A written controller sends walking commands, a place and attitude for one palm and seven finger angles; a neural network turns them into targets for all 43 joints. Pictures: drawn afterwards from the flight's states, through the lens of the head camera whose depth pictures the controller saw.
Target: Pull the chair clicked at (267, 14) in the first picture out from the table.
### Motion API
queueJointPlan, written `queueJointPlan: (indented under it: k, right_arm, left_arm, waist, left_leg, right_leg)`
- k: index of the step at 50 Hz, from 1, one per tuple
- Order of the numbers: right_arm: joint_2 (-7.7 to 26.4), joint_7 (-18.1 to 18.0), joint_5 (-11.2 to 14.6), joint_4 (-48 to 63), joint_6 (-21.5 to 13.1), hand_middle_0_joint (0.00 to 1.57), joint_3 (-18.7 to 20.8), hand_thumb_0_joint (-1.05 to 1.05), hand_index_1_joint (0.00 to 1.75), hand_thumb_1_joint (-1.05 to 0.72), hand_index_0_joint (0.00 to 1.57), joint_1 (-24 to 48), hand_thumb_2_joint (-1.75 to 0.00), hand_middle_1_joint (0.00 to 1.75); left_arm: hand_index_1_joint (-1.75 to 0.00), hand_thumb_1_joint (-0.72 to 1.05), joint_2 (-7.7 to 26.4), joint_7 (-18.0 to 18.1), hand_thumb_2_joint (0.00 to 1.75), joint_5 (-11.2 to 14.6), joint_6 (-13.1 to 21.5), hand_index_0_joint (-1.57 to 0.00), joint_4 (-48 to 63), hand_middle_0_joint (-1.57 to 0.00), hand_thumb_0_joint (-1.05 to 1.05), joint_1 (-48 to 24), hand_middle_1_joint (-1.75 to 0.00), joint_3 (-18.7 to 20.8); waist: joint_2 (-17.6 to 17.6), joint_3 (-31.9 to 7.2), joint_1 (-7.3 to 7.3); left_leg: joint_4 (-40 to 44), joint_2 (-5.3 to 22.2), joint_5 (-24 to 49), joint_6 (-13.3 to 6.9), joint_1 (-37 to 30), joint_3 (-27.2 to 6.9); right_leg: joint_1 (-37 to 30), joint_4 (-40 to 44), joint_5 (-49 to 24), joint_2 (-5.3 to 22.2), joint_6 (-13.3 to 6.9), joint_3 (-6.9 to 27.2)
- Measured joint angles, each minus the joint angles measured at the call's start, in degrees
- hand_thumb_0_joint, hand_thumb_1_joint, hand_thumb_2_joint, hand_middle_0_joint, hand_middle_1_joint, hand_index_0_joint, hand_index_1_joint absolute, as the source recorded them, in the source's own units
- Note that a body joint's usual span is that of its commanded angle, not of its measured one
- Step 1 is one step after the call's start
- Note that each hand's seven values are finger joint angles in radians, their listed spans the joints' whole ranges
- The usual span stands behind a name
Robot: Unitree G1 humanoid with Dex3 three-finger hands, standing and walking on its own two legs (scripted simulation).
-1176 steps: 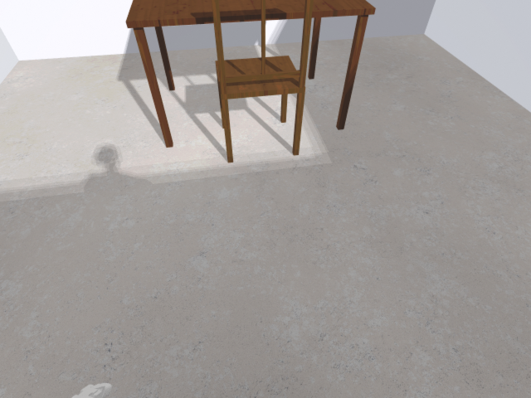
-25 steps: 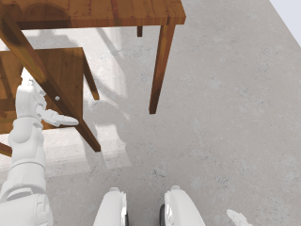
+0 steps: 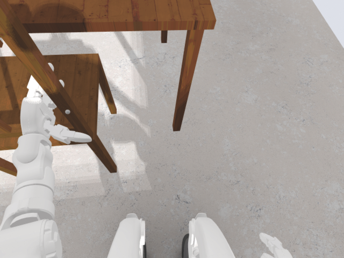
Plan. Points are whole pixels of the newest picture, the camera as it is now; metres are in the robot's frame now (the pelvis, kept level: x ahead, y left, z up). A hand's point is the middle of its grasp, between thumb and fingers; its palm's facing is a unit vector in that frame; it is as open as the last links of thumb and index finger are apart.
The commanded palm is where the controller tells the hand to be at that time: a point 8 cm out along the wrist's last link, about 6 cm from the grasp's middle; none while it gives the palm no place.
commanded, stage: hook a spindle and tug to test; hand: left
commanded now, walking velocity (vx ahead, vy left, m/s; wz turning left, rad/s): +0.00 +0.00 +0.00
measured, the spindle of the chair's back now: out of the picture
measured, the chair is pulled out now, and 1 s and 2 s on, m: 0.00 0.01 0.09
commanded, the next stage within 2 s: step backward, pulling the chair out in 1.26 s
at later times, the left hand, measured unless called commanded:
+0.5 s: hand (65, 105) +0.44 +0.24 +0.03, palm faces +0.12 -0.99 -0.02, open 8.4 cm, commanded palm +0.41 +0.26 +0.03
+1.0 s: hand (66, 113) +0.42 +0.24 +0.03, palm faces +0.11 -0.99 -0.02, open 6.1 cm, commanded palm +0.38 +0.26 +0.03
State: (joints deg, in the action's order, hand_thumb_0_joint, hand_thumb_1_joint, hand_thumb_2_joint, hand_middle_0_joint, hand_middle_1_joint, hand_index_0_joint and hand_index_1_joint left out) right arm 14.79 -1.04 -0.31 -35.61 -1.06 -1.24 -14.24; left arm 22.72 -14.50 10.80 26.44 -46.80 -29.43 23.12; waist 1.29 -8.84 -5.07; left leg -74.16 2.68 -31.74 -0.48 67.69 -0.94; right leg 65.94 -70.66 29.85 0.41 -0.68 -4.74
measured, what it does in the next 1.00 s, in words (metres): stands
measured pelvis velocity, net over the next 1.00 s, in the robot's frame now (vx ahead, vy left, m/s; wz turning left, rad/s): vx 0.03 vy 0.02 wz -0.01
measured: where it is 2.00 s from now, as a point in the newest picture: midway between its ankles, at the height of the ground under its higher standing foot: outside the picture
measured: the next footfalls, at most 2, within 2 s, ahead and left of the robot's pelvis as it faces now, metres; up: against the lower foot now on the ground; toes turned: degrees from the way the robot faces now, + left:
none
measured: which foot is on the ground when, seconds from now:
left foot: down 0.00-1.00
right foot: down 0.00-1.00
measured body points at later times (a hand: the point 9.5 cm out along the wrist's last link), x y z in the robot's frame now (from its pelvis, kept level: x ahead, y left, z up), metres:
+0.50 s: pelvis +0.01 +0.01 +0.00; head +0.15 +0.03 +0.43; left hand +0.43 +0.30 +0.03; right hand +0.10 -0.26 -0.11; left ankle +0.02 +0.11 -0.62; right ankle +0.03 -0.12 -0.62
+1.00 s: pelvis +0.03 +0.02 +0.01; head +0.16 +0.04 +0.44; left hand +0.41 +0.29 +0.03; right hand +0.13 -0.24 -0.10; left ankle +0.02 +0.11 -0.62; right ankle +0.03 -0.12 -0.62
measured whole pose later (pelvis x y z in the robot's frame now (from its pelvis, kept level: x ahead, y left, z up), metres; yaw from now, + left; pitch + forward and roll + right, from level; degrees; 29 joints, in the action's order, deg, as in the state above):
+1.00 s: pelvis +0.03 +0.02 +0.01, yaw +0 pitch +26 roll -4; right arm 13.6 0.7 -0.2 -34.5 0.4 -0.3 -15.2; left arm 18.7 -10.9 11.8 25.5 -36.4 -20.1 19.0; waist 1.5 -9.9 -4.3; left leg -71.0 2.2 -33.0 -1.7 63.7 -0.1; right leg 61.6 -66.6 30.4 0.6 0.8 -3.8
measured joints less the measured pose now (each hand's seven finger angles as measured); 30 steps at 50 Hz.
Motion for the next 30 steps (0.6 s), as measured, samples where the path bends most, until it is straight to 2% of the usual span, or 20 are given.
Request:
queueJointPlan:
  k: [7,12,20,24,30]
  right_arm:
    - [-0.1,0.2,0.1,-0.4,0.0,0.2,0.1,0.01,0.3,-0.91,0.2,-0.5,-0.89,0.3]
    - [-0.1,0.2,0.0,-0.8,0.0,0.2,0.1,0.01,0.3,-0.9,0.2,-1.0,-0.89,0.3]
    - [0.0,0.3,-0.1,-1.2,0.6,0.2,0.4,0.01,0.3,-0.9,0.2,-1.1,-0.89,0.3]
    - [-0.2,0.6,0.0,-0.9,0.9,0.2,0.5,0.01,0.3,-0.91,0.2,-1.1,-0.89,0.3]
    - [-0.5,1.0,-0.1,-0.5,1.3,0.2,0.6,0.01,0.3,-0.91,0.2,-1.3,-0.89,0.3]
  left_arm:
    - [-0.66,-0.48,-0.1,1.3,0.3,0.3,-0.3,-0.18,0.5,-0.21,-0.02,0.5,-0.65,-0.5]
    - [-0.92,-0.36,-0.1,1.3,0.35,0.4,0.6,-0.26,-0.5,-0.27,-0.02,-0.4,-0.9,-0.5]
    - [-1.29,0.0,0.5,0.4,0.51,0.4,0.4,-0.38,-0.9,-0.4,-0.01,-1.7,-1.25,-0.8]
    - [-1.36,0.21,0.4,0.7,0.6,0.5,-0.5,-0.39,-0.1,-0.41,-0.01,-1.3,-1.32,-1.1]
    - [-1.39,0.54,-0.5,1.9,0.74,0.3,-0.8,-0.39,1.2,-0.4,0.0,0.0,-1.34,-1.6]
  waist:
    - [0.1,-0.1,0.11]
    - [-0.1,0.0,0.18]
    - [-0.1,0.0,0.22]
    - [0.0,-0.2,0.07]
    - [0.1,-0.5,0.09]
  left_leg:
    - [0.5,-0.1,0.0,0.0,-0.5,0.0]
    - [0.5,-0.2,-0.1,-0.1,-0.4,-0.2]
    - [0.3,-0.4,-0.4,-0.3,0.1,-0.3]
    - [0.7,-0.4,-0.5,-0.5,-0.2,-0.2]
    - [1.5,-0.4,-0.6,-0.8,-1.1,0.2]
  right_leg:
    - [-0.5,0.5,0.0,0.0,0.0,0.0]
    - [-0.6,0.6,0.2,0.1,0.1,-0.2]
    - [-0.4,0.8,0.4,0.3,0.4,-0.3]
    - [-0.7,1.4,0.3,0.3,0.6,-0.1]
    - [-1.6,2.3,0.2,0.3,1.0,0.2]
